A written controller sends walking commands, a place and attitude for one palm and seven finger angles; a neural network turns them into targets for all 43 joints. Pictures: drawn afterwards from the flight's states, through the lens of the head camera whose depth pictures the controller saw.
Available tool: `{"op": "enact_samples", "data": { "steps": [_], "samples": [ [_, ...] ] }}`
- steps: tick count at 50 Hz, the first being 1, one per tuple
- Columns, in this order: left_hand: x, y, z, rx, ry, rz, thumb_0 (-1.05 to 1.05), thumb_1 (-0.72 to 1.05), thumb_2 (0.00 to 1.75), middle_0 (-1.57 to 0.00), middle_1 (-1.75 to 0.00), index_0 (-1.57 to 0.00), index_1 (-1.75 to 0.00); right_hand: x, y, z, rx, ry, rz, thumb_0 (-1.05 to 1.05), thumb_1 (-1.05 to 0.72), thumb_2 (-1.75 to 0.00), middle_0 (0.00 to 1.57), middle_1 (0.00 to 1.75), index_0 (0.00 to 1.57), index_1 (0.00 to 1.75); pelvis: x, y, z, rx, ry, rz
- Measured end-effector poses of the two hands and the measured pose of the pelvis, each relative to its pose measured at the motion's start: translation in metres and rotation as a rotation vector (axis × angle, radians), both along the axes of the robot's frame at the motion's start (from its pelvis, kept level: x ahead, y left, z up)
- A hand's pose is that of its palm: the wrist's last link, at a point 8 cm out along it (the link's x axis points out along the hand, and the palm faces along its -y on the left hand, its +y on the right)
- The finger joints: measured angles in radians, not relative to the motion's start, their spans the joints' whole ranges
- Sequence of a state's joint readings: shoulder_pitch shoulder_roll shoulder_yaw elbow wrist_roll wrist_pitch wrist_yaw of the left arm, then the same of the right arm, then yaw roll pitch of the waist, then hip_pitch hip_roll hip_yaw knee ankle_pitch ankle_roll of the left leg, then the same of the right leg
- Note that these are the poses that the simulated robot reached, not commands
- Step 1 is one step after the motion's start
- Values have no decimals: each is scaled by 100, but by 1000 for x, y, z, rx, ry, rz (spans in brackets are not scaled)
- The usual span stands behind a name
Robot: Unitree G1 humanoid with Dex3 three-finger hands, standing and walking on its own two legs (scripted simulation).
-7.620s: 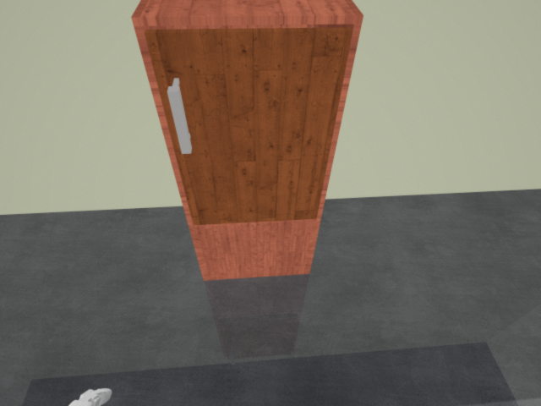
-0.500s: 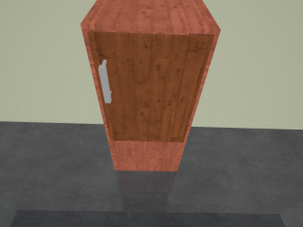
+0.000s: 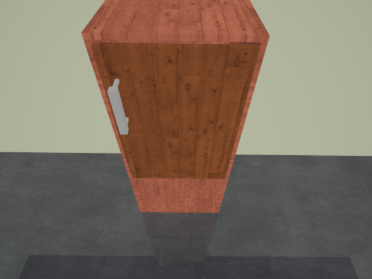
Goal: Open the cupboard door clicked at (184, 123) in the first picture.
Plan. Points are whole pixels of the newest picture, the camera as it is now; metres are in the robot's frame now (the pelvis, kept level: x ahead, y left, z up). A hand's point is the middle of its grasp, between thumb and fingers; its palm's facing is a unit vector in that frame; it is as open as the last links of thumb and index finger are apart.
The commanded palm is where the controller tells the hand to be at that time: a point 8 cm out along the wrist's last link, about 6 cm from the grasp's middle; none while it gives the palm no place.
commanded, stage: come to a stop and stand still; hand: left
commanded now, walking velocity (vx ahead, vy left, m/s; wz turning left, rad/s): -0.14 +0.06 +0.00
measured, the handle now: (120, 107) +0.54 +0.23 +0.05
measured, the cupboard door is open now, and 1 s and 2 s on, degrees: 0 0 0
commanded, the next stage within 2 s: look again from close up in 0.66 s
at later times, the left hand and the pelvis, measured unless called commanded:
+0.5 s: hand out of the picture -0.01 +0.23 -0.17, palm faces +0.03 -0.97 -0.25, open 7.3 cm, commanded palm none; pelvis -0.04 +0.03 -0.01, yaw +1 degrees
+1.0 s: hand out of the picture -0.02 +0.17 -0.17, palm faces +0.00 -0.98 -0.18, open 7.4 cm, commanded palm none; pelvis -0.01 +0.01 +0.00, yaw +0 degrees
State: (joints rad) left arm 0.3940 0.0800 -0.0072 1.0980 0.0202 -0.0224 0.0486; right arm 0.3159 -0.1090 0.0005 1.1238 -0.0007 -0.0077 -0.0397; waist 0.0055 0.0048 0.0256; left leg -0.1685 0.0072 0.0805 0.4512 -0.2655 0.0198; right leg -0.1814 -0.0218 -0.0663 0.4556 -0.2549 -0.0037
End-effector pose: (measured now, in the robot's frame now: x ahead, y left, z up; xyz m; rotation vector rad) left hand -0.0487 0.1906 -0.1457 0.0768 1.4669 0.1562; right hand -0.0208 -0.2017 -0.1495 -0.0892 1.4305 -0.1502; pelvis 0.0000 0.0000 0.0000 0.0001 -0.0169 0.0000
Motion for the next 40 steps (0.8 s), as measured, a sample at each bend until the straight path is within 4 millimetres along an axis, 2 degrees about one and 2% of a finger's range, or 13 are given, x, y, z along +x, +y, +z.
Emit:
{"op": "enact_samples", "data": {
  "steps": [5,13,16,20,25,31,36,40],
  "samples": [
    [14,1,-2,13,-40,-5,1,91,90,-20,-30,-20,-30,8,-12,-1,-23,-6,11,2,-93,-90,20,29,20,29,-7,-1,-2,0,-4,2],
    [23,32,-8,54,-117,-41,1,92,90,-21,-30,-20,-30,16,-20,2,-61,-100,16,1,-92,-90,20,29,20,29,-26,7,-8,-17,-23,2],
    [28,48,-10,64,-152,-66,1,92,90,-20,-30,-20,-30,19,-16,4,-68,-161,24,1,-92,-90,20,29,19,29,-33,15,-11,-16,-28,3],
    [37,68,-2,91,-194,-80,1,91,90,-20,-30,-20,-30,16,-4,3,-57,-192,45,1,-92,-90,20,29,19,29,-39,25,-10,-15,-25,7],
    [35,83,8,117,-215,-77,1,91,90,-20,-30,-20,-30,10,5,1,-37,-175,75,1,-93,-90,20,29,20,29,-43,32,-7,-4,-20,15],
    [16,82,11,116,-155,-67,0,91,90,-20,-30,-20,-30,5,8,-2,-17,-139,92,1,-92,-90,20,29,20,29,-43,33,-5,5,-8,19],
    [1,70,9,92,-86,-60,1,91,90,-20,-30,-20,-30,5,5,-2,-11,-114,89,1,-92,-90,20,29,20,29,-38,29,-3,9,0,12],
    [-3,57,7,68,-49,-57,1,91,90,-20,-30,-20,-30,7,1,-1,-12,-98,84,1,-91,-90,20,29,20,29,-31,24,-2,11,4,10]
  ]
}}
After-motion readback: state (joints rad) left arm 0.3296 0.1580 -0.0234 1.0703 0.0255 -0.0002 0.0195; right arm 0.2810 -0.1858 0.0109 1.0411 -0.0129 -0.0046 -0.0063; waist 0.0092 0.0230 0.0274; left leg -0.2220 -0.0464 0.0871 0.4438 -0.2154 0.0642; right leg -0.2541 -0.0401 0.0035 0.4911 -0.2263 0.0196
